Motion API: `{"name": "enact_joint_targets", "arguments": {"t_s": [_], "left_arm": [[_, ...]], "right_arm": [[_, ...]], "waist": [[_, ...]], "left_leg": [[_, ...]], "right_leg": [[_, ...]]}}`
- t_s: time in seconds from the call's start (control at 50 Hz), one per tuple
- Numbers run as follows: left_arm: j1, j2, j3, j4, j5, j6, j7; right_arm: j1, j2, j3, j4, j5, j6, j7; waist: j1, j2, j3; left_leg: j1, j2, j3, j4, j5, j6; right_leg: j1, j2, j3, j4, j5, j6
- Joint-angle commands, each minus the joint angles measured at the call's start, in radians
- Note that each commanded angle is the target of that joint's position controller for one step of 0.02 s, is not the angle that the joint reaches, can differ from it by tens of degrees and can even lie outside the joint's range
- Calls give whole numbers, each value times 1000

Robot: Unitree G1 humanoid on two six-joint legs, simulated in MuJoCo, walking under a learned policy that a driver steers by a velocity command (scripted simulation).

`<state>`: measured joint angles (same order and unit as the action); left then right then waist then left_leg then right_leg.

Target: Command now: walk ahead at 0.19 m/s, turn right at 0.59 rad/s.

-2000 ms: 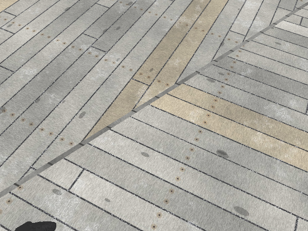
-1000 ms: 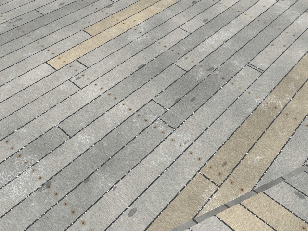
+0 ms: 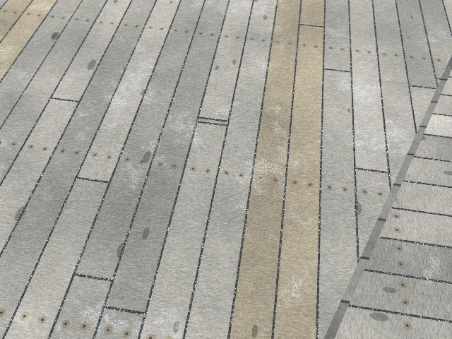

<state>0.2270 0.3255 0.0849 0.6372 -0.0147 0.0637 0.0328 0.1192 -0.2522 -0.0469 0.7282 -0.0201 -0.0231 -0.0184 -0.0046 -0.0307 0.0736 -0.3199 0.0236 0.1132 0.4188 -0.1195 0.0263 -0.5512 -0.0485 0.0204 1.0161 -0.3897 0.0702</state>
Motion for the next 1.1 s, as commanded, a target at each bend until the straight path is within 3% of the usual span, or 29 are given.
{"name": "enact_joint_targets", "arguments": {"t_s": [0.02,0.14,0.18,0.2,0.22,0.24,0.26,0.28,0.3,0.34,0.38,0.46,0.52,0.58,0.62,0.64,0.66,0.68,0.7,0.74,0.76,0.78,0.8,0.84,0.86,0.88,0.96,1.04,1.1], "left_arm": [[31,55,12,-70,0,-13,-18],[13,64,19,-59,-2,-25,-47],[103,64,27,-7,-3,-31,-46],[202,96,43,32,-11,-33,-38],[301,189,64,40,-14,-41,-23],[267,259,70,3,2,-70,-35],[211,187,51,-15,7,-96,-39],[170,146,35,-18,5,-111,-35],[151,122,26,-26,-2,-114,-32],[153,116,17,-31,-1,-112,-21],[146,133,24,-29,6,-112,-8],[194,141,29,2,-3,-113,1],[220,137,29,34,-10,-115,-3],[207,143,34,52,-7,-107,-4],[191,114,22,52,2,-101,-5],[199,71,2,34,18,-96,-3],[340,-30,-25,16,-7,-113,-6],[303,57,-12,39,-26,-127,-6],[186,111,3,22,-39,-133,-11],[63,96,-2,-4,-6,-145,-12],[48,88,-1,-1,8,-146,-16],[77,61,-2,5,5,-140,-18],[101,46,-7,10,-2,-136,-19],[51,30,-17,-6,4,-127,-21],[9,29,-18,-13,15,-129,-20],[-17,11,-26,-29,13,-133,-23],[-149,-12,-39,-52,6,-150,-40],[-250,2,-35,-83,-5,-157,-62],[-223,39,-20,-85,-2,-159,-71]], "right_arm": [[-39,-198,-59,-57,19,-7,-3],[-25,-240,-76,-23,53,-10,25],[-32,-210,-69,-9,58,-3,27],[-42,-152,-52,-8,46,-3,32],[-90,-73,-26,-42,10,-9,43],[-135,-111,-37,-92,23,-31,46],[-157,-184,-54,-89,46,-53,53],[-134,-203,-62,-76,50,-68,60],[-119,-192,-60,-50,32,-75,59],[-134,-175,-56,-43,9,-87,63],[-159,-139,-44,-43,17,-88,65],[-224,-98,-20,-54,29,-82,75],[-237,-118,-20,-68,35,-86,81],[-174,-156,-33,-57,34,-93,79],[12,-205,-62,-4,26,-93,65],[182,-253,-73,19,11,-93,60],[286,-343,-95,57,2,-84,65],[265,-241,-68,59,33,-88,71],[200,-188,-53,51,35,-85,63],[117,-149,-38,42,16,-76,54],[120,-131,-31,43,4,-81,54],[103,-118,-25,46,4,-81,52],[101,-136,-29,49,12,-84,49],[114,-146,-30,62,28,-91,43],[135,-148,-31,68,31,-91,40],[132,-182,-38,72,31,-87,37],[186,-197,-36,91,40,-74,31],[270,-204,-35,127,47,-52,27],[266,-223,-42,136,47,-35,21]], "waist": [[-1,163,-183],[11,137,-121],[54,106,-119],[84,23,-124],[105,-240,-113],[95,-263,-71],[87,-153,-27],[53,-131,-6],[43,-90,-21],[37,-72,-33],[37,-61,-45],[75,-87,-23],[79,-96,4],[45,-120,-2],[-47,-97,-121],[-113,-6,-279],[-52,354,-412],[-79,295,-369],[-85,206,-221],[-49,77,-105],[-37,98,-86],[-6,110,-102],[8,144,-106],[2,114,-59],[-13,79,-43],[-10,101,-38],[-62,91,-16],[-93,73,-3],[-48,100,-31]], "left_leg": [[105,281,-188,-214,-81,206],[117,303,-147,-221,-317,154],[43,250,-71,-119,-386,104],[-58,187,3,62,-392,54],[-327,65,98,480,-477,-30],[-590,-43,-76,629,-515,-38],[-629,20,-154,670,-412,-17],[-626,42,-161,640,-290,-6],[-586,57,-159,605,-223,-13],[-496,44,-146,505,-110,-39],[-413,14,-136,369,4,-63],[-265,-20,-120,170,142,-78],[-232,-8,-140,112,153,-51],[-174,-11,-124,86,73,-8],[89,-40,-84,64,60,43],[377,103,-247,102,35,108],[678,332,-771,-48,-249,276],[657,344,-924,-166,-459,276],[540,322,-761,-167,-439,235],[316,247,-553,-186,-224,205],[236,209,-468,-186,-26,183],[231,185,-444,-215,-49,184],[201,201,-441,-239,-47,212],[166,209,-391,-283,-4,235],[168,189,-348,-290,57,224],[176,196,-335,-298,57,223],[176,148,-215,-295,141,180],[284,191,-216,-260,159,163],[376,219,-213,-165,346,135]], "right_leg": [[90,-36,-14,-109,62,-24],[217,-9,-91,-381,56,-113],[383,37,-130,-523,98,-152],[512,11,-45,-587,42,-196],[656,-217,320,-676,72,-297],[645,-321,680,-806,-189,-442],[629,-308,617,-847,-213,-418],[613,-276,529,-836,-132,-377],[605,-241,456,-826,-31,-346],[572,-189,354,-820,208,-316],[526,-146,279,-822,274,-296],[441,-121,207,-822,274,-268],[460,-158,234,-806,270,-257],[524,-189,248,-747,399,-236],[500,-113,181,-511,672,-191],[340,-51,139,-222,528,-154],[-26,124,83,162,-37,-71],[-149,106,183,290,-167,-78],[-211,54,165,318,-99,-93],[-166,-29,104,220,29,-106],[-94,-55,101,167,57,-113],[-75,-62,92,142,89,-112],[-66,-71,86,115,91,-103],[-104,-86,69,29,113,-77],[-123,-84,55,-19,148,-72],[-138,-87,48,-102,216,-66],[-65,-50,-1,-350,427,-58],[-53,-18,-10,-465,446,-75],[14,12,-23,-511,335,-117]]}}
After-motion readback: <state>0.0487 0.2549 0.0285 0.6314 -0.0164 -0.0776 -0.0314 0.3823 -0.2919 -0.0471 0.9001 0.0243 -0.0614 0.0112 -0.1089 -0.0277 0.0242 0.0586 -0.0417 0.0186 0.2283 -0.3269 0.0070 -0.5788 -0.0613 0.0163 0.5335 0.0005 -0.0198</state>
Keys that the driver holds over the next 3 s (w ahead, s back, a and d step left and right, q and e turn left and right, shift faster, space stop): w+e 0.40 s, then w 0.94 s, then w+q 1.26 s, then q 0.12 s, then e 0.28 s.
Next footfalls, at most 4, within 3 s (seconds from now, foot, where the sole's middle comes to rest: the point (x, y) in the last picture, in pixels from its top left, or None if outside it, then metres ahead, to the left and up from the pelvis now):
0.20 right None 0.06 -0.14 -0.78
0.64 left None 0.43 0.01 -0.78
1.16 right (334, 275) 0.63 -0.32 -0.78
1.70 left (282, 181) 0.98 -0.19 -0.78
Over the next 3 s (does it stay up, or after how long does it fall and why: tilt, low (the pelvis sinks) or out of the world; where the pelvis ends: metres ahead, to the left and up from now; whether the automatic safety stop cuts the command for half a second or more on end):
stays up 1.42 -0.18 0.00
